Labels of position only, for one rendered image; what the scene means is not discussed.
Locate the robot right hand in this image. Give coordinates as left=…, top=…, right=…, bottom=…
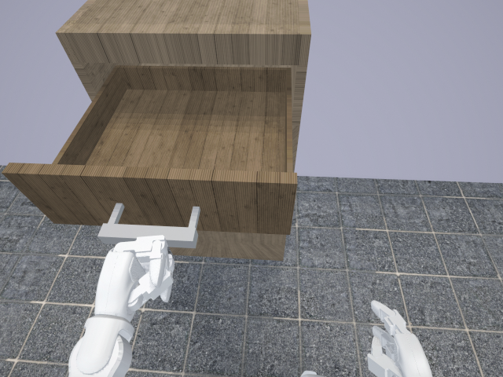
left=367, top=300, right=432, bottom=377

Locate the robot left hand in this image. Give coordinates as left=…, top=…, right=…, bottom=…
left=94, top=235, right=175, bottom=322

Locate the handle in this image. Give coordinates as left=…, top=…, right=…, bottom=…
left=97, top=203, right=200, bottom=248

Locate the left robot forearm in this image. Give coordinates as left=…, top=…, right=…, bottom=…
left=68, top=315, right=134, bottom=377

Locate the drawer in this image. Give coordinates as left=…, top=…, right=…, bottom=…
left=2, top=65, right=297, bottom=235

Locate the cabinet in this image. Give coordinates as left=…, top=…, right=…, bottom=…
left=55, top=0, right=311, bottom=261

